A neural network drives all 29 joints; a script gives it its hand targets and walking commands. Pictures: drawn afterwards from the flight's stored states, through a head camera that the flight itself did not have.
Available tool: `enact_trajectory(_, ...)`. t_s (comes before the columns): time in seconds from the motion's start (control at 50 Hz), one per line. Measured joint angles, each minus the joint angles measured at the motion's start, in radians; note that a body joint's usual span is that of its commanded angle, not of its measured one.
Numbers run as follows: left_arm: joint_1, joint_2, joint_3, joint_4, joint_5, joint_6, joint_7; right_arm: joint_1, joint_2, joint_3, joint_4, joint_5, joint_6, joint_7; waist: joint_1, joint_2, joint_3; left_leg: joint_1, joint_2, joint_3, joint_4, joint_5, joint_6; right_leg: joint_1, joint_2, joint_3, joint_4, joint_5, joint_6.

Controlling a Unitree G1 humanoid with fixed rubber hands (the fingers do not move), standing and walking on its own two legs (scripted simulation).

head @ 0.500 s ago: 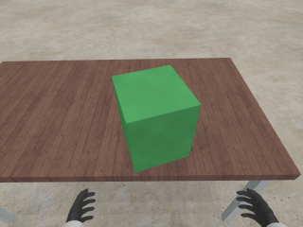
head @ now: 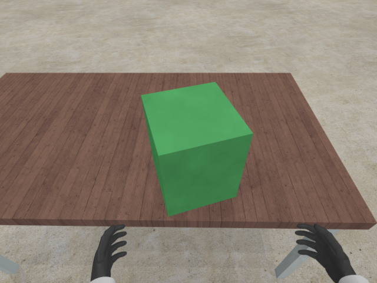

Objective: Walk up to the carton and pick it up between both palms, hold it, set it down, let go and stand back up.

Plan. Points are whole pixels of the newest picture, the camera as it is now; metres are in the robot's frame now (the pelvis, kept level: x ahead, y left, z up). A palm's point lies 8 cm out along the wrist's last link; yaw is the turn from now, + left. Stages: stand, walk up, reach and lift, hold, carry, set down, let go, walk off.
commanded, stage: reach and lift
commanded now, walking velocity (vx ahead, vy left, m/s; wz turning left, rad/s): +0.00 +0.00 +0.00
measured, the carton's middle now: (191, 149) +0.44 +0.04 +0.03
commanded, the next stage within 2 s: none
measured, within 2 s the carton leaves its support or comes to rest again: neither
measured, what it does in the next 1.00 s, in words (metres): stands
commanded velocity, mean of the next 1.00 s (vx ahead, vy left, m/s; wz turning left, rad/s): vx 0.00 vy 0.00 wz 0.00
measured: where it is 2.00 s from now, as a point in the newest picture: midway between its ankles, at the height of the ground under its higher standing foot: outside the picture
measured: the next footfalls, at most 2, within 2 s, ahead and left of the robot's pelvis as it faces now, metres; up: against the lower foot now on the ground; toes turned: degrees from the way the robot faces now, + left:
none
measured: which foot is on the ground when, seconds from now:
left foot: down 0.00-1.00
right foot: down 0.00-1.00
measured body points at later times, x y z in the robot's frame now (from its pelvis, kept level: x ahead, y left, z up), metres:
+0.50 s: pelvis -0.02 -0.01 +0.00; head -0.03 +0.00 +0.45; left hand +0.18 +0.16 +0.04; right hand +0.22 -0.24 +0.03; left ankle +0.01 +0.16 -0.75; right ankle -0.03 -0.11 -0.75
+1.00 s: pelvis -0.02 -0.01 +0.00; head -0.01 -0.01 +0.45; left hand +0.25 +0.18 +0.10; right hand +0.30 -0.22 +0.08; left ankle +0.01 +0.16 -0.75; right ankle -0.03 -0.11 -0.75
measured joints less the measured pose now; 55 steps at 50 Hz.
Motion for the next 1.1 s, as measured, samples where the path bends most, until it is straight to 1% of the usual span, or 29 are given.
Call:
enact_trajectory(0.12, 0.011, -0.014, -0.018, -0.055, -0.005, -0.02, 0.015, 0.026, -0.005, 0.019, -0.069, 0.03, -0.016, -0.021, 0.0, -0.007, 0.006, 0.002, 0.007, -0.004, -0.001, 0.002, -0.006, -0.003, 0.008, -0.004, 0.01, -0.004, -0.007)
enact_trajectory(0.26, 0.001, -0.03, -0.05, -0.13, -0.002, -0.02, 0.038, 0.038, -0.003, 0.046, -0.134, 0.067, -0.02, -0.038, 0.005, -0.02, 0.014, -0.003, 0.015, -0.006, 0.002, 0.006, -0.012, -0.015, 0.016, -0.006, 0.027, -0.007, -0.015)
enact_trajectory(0.4, -0.036, -0.052, -0.076, -0.186, 0.004, 0.004, 0.058, 0.012, -0.004, 0.06, -0.189, 0.1, -0.019, -0.055, 0.017, -0.03, 0.019, -0.018, 0.016, -0.006, 0.007, 0.013, -0.01, -0.038, 0.018, -0.005, 0.049, -0.008, -0.017)
enact_trajectory(0.5, -0.104, -0.051, -0.075, -0.194, 0.001, 0.073, 0.074, -0.064, 0.003, 0.055, -0.186, 0.105, 0.032, -0.071, 0.028, -0.028, 0.026, -0.022, 0.014, -0.001, 0.006, 0.019, -0.005, -0.049, 0.017, 0.0, 0.059, -0.005, -0.017)
enact_trajectory(0.62, -0.208, -0.049, -0.032, -0.225, -0.015, 0.186, 0.081, -0.178, 0.004, 0.052, -0.197, 0.11, 0.108, -0.103, 0.04, -0.013, 0.041, -0.019, 0.016, 0.01, -0.007, 0.031, -0.007, -0.052, 0.018, 0.011, 0.05, 0.008, -0.015)
enact_trajectory(0.76, -0.272, -0.048, -0.001, -0.284, -0.033, 0.313, 0.056, -0.27, -0.012, 0.059, -0.216, 0.121, 0.195, -0.138, 0.028, 0.001, 0.053, -0.008, 0.015, 0.014, -0.021, 0.037, -0.006, -0.037, 0.016, 0.015, 0.022, 0.021, -0.01)
enact_trajectory(0.88, -0.327, -0.04, 0.036, -0.331, -0.043, 0.399, 0.051, -0.328, -0.035, 0.059, -0.244, 0.141, 0.253, -0.16, 0.022, 0.003, 0.061, -0.005, 0.017, 0.021, -0.026, 0.037, -0.007, -0.034, 0.018, 0.022, 0.013, 0.026, -0.01)
enact_trajectory(1.1, -0.459, -0.031, 0.097, -0.333, -0.045, 0.529, 0.03, -0.478, -0.075, 0.094, -0.21, 0.195, 0.344, -0.18, 0.014, 0.011, 0.048, -0.014, 0.021, 0.019, -0.029, 0.037, -0.01, -0.042, 0.022, 0.02, 0.008, 0.027, -0.012)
